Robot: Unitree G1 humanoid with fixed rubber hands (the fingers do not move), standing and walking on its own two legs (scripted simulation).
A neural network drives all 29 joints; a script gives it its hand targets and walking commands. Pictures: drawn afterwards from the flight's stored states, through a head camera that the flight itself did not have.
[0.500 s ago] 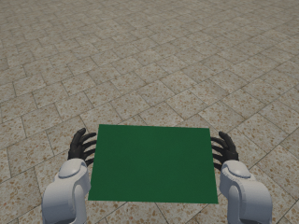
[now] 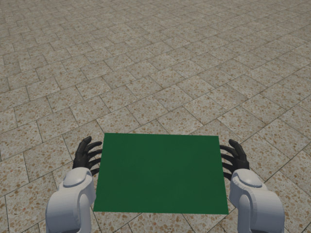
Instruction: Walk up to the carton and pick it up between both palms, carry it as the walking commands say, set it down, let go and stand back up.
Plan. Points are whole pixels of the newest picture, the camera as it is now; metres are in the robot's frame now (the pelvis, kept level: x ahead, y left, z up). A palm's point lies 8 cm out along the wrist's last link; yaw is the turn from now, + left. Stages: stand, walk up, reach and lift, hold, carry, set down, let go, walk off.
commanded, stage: carry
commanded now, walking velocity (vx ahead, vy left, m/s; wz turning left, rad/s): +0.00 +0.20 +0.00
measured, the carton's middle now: (159, 177) +0.27 +0.01 +0.00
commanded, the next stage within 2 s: none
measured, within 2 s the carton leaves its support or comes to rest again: neither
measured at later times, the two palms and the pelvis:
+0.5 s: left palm (31, 181) +0.22 +0.28 +0.09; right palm (190, 183) +0.21 -0.06 +0.09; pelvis -0.02 +0.11 +0.00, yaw +0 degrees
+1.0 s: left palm (2, 185) +0.20 +0.32 +0.11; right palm (172, 191) +0.19 -0.02 +0.10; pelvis -0.05 +0.15 +0.01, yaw +0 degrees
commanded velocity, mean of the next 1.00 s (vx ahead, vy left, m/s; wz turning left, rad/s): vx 0.00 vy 0.12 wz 0.00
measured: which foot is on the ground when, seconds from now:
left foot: up 0.00-0.08, down 0.10-1.00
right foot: down 0.00-0.10, up 0.12-0.26, down 0.28-1.00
